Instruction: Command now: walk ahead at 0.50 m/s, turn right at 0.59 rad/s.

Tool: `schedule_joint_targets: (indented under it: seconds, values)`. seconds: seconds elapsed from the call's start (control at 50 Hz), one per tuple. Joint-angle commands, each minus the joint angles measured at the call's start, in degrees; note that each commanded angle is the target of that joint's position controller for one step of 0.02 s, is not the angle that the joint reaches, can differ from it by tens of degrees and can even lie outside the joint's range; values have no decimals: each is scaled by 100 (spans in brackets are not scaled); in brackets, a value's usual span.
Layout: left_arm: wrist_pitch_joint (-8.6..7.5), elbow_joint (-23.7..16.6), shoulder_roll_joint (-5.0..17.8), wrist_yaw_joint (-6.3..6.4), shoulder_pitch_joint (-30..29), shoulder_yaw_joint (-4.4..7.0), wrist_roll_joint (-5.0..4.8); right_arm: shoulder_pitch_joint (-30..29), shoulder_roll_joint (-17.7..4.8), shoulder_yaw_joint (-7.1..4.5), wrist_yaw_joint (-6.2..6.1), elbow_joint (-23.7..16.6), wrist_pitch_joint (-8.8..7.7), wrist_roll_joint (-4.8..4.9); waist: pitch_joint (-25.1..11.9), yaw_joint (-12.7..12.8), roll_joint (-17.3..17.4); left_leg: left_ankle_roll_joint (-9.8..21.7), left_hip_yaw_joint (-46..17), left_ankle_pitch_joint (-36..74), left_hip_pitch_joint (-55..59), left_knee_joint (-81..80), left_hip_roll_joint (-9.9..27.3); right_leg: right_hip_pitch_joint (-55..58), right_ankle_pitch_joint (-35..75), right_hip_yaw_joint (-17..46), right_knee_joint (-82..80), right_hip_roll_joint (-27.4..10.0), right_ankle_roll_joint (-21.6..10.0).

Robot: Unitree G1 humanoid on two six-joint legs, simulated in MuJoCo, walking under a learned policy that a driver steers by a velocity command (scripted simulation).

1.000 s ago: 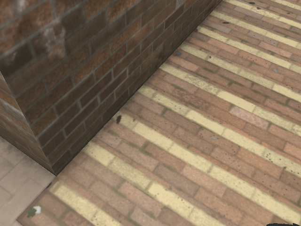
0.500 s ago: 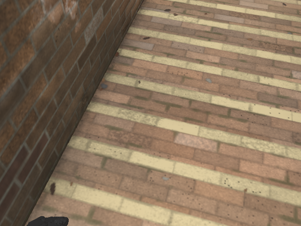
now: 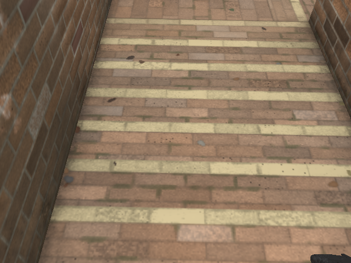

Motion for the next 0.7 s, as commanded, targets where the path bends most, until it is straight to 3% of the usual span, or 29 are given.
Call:
schedule_joint_targets:
  seconds: [0.02, 0.04, 0.08, 0.1, 0.16, 0.22, 0.3, 0.36, 0.4, 0.42, 0.44, 0.46, 0.48, 0.5, 0.52, 0.54, 0.56, 0.58, 0.6, 0.62, 0.64, 0.68, 0.7]
  values:
    - [-87, -634, 784, 14, -358, 146, 26, 1067, -800, -292, -61, -119, 62, 1, -409, -705, 639, 945, -2894, -1513, 2981, -1505, 2146, -3007, 555, -221, 1847, -661, 141]
    - [-85, -708, 717, -6, -544, 161, 76, 895, -668, -247, -69, -78, 89, -14, -100, -619, 604, 901, -2337, -872, 2488, -1625, 1916, -2917, 836, -240, 1604, -804, 163]
    - [-34, -739, 523, -68, -469, 162, 2, 773, -546, -208, -86, -11, 71, -32, 40, -434, 885, 830, -1551, -265, 1966, -1897, 1645, -2529, 1092, -360, 1316, -1015, 176]
    - [-24, -760, 418, -80, -455, 146, -55, 749, -582, -225, -89, 47, 87, -40, 54, -371, 970, 886, -1280, 30, 1875, -1977, 1592, -2492, 1084, -468, 1233, -1035, 201]
    - [19, -868, 247, -86, -719, 91, -2, 788, -776, -305, -107, 203, 84, -31, 145, -368, 730, 1042, -720, 766, 1875, -2170, 1711, -2736, 1435, -540, 723, -1132, 311]
    - [-42, -907, 188, -150, -1061, 55, -44, 805, -921, -347, -153, 288, 141, -36, 159, -451, 652, 956, -171, 1055, 2149, -2175, 1661, -2839, 2296, -628, -120, -1168, 348]
    - [-78, -1020, 60, -273, -1655, -2, -7, 934, -1068, -371, -156, 446, 211, 21, 333, -678, 576, 793, 470, 1336, 2367, -2109, 1649, -2546, 2954, -1005, -1230, -1079, 198]
    - [-37, -1142, 144, -354, -1962, 29, -19, 1112, -1184, -416, -128, 587, 269, 112, 449, -752, 584, 685, 772, 1825, 2664, -1914, 1736, -2225, 2644, -1297, -1699, -957, -19]
    - [-3, -1151, 328, -371, -1733, 131, 39, 1059, -1359, -470, -137, 608, 320, 200, 249, -502, 697, 585, 977, 3572, 2886, -1274, 1768, -1652, 2018, -1604, -1841, -630, -262]
    - [20, -1061, 485, -360, -1293, 228, 63, 1008, -1437, -493, -151, 605, 359, 240, -18, -209, 730, 516, 1105, 4445, 2907, -574, 1721, -1058, 1803, -1774, -1937, -391, -419]
    - [52, -809, 710, -338, -380, 367, 92, 949, -1334, -449, -182, 596, 348, 248, -446, 303, 591, 357, 1260, 4545, 2514, 494, 1600, 201, 2173, -1750, -2341, -160, -618]
    - [116, -537, 1155, -223, 594, 574, 67, 1015, -1116, -354, -204, 524, 306, 109, -935, 727, 99, 107, 1282, 3055, 1221, 2176, 1356, 1913, 2329, -929, -2366, -524, -911]
    - [78, -602, 1856, -174, 289, 634, 4, 1655, -309, -88, -114, 190, 167, -131, -1385, -123, -1574, -263, 843, -2298, -1325, 4239, 243, 3653, 1531, 2254, -2868, -1996, -1966]
    - [-18, -795, 1389, -214, 507, 503, 23, 1088, -776, -119, -46, 106, -43, 103, -2249, 367, -887, -209, -424, -2490, -1931, 4828, 134, 3957, 289, 3775, -3890, -2410, -2249]
    - [-115, -661, 1079, -238, 364, 406, 65, 435, -1039, -188, -30, -53, -134, 313, -1338, 467, -497, -114, -445, -1865, -2343, 4745, 398, 3393, 708, 2988, -4047, -2252, -1905]
    - [-161, -613, 919, -214, 57, 352, 58, 313, -901, -124, -80, -77, -195, 239, -855, 225, -101, -49, -456, -1376, -2138, 4303, 635, 2564, 1225, 2366, -4066, -2038, -1674]
    - [-165, -681, 750, -208, -397, 287, 97, 345, -905, -146, -129, -1, -192, 80, -551, -25, 54, -69, -489, -1030, -1786, 3865, 808, 1840, 1814, 1820, -4077, -1809, -1532]
    - [-177, -762, 583, -159, -699, 222, 156, 595, -967, -182, -123, 68, -125, 24, -416, -270, -83, -112, -559, -797, -1383, 3476, 974, 1326, 2348, 1392, -4183, -1639, -1463]
    - [-185, -756, 530, -136, -782, 198, 183, 698, -944, -185, -105, 105, -48, 7, -372, -358, -122, -174, -532, -713, -1139, 3262, 1012, 1049, 2659, 1225, -4296, -1576, -1463]
    - [-206, -683, 520, -116, -757, 193, 157, 753, -862, -168, -96, 129, 9, -23, -339, -386, -66, -258, -456, -672, -1041, 3047, 1019, 878, 3006, 1039, -4361, -1550, -1499]
    - [-194, -575, 622, -117, -648, 205, 152, 750, -815, -147, -72, 131, 56, -130, -254, -392, 56, -357, -393, -623, -979, 2903, 993, 664, 3341, 892, -4454, -1565, -1548]
    - [-193, -418, 759, -56, -468, 232, 156, 497, -649, -97, -60, 45, 106, -111, -49, -302, 14, -486, -327, -18, -1174, 2320, 972, 554, 3416, 518, -4591, -1448, -1498]
    - [-205, -347, 721, -32, -385, 216, 143, 319, -592, -74, -60, 17, 123, -79, 39, -187, -40, -497, -307, 433, -1240, 1889, 950, 586, 3326, 320, -4628, -1325, -1407]
Keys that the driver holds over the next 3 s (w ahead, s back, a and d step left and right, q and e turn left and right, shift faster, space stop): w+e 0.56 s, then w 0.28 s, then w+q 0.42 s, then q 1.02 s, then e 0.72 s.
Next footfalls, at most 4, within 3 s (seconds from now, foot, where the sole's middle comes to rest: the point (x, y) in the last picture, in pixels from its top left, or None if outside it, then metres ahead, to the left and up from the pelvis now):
0.46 right None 0.36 -0.18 -0.76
0.98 left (217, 200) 0.75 -0.12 -0.76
1.48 right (270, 165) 0.94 -0.36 -0.76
1.92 left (211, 171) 0.89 -0.10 -0.76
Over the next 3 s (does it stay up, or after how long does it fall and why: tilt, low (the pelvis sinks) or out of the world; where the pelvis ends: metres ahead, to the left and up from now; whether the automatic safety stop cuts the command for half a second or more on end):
stays up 0.88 -0.24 0.02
